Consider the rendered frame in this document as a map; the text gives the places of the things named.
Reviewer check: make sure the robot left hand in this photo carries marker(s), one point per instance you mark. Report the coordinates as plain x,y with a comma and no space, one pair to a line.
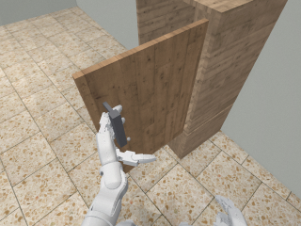
107,149

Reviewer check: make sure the cupboard door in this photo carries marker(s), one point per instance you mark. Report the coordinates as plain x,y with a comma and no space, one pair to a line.
153,83

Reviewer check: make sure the robot left forearm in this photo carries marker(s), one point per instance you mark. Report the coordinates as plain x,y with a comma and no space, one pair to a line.
106,206

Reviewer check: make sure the robot right hand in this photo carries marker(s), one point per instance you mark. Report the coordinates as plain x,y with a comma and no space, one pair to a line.
234,217

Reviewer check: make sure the handle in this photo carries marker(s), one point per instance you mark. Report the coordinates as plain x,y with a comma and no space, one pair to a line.
117,124

